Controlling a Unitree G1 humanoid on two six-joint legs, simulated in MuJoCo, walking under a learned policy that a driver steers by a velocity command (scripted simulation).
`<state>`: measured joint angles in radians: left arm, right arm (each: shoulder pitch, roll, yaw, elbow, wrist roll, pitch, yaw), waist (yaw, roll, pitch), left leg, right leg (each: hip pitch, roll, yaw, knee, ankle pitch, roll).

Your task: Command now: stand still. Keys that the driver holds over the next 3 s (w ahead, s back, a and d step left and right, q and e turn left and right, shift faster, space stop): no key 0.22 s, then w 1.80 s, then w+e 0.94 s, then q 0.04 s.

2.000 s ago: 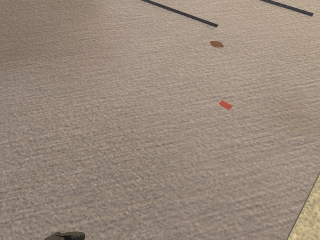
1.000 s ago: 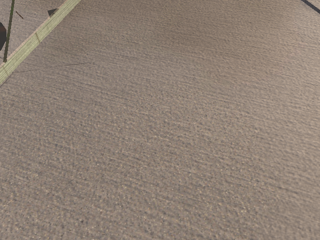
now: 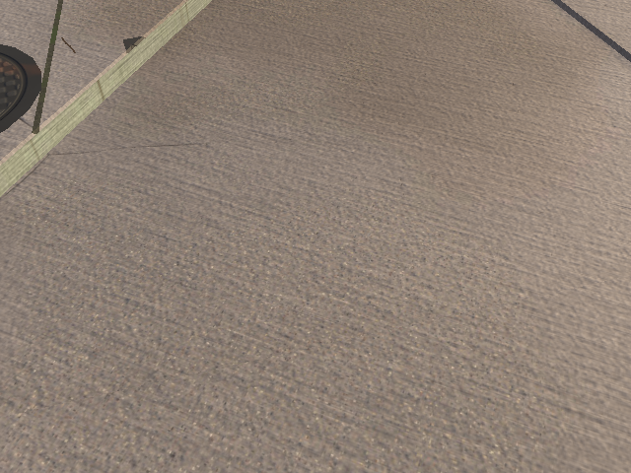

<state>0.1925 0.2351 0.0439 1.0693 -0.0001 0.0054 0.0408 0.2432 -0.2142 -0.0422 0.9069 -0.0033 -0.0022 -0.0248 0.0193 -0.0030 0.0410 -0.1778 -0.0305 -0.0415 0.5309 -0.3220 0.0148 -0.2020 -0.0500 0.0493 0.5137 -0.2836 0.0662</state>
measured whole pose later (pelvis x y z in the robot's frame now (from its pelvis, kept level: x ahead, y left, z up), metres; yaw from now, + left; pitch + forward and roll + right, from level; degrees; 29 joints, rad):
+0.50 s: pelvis +0.04 -0.04 -0.01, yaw +0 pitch +0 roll +0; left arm 0.31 0.21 0.05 1.08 -0.02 -0.10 0.00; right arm 0.35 -0.24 -0.06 1.00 0.04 -0.04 -0.03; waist 0.01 0.04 0.00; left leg -0.24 0.00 -0.07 0.77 -0.47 0.03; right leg -0.24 0.01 -0.05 0.60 -0.34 -0.05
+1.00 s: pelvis +0.30 +0.00 -0.04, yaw -1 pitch +2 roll +0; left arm 0.48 0.24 0.05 1.07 -0.01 -0.07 0.01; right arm -0.05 -0.24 -0.05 0.82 0.02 -0.11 0.05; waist 0.07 0.00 0.05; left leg -0.46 -0.03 0.04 0.55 -0.13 0.08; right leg 0.00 0.00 0.04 0.86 -0.57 -0.01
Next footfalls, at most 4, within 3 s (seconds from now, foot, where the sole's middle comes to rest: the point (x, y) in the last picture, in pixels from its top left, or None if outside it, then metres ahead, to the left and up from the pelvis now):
0.96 left None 0.44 0.09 -0.80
1.48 right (382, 369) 0.77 -0.11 -0.80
2.04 left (282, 280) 1.06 0.14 -0.82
2.58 right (364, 207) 1.34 -0.09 -0.82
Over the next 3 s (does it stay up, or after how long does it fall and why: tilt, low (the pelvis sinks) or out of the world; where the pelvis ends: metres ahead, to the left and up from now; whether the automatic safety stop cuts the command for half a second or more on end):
stays up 1.42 -0.03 -0.05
